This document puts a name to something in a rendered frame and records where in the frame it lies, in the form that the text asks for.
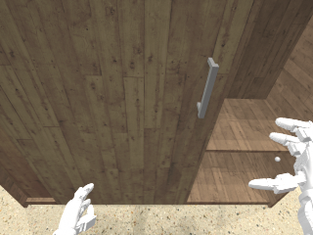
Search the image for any left robot hand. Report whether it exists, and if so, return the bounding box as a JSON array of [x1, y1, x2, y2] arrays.
[[58, 183, 97, 235]]

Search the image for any right robot hand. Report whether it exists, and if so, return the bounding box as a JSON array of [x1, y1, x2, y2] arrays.
[[248, 117, 313, 195]]

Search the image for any handle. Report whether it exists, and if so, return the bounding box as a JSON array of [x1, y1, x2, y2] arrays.
[[197, 57, 219, 118]]

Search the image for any robot right forearm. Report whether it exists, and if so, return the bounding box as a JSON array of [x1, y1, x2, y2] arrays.
[[297, 189, 313, 235]]

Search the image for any wardrobe door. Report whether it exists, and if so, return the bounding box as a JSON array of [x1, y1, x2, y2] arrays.
[[0, 0, 261, 205], [0, 125, 53, 198]]

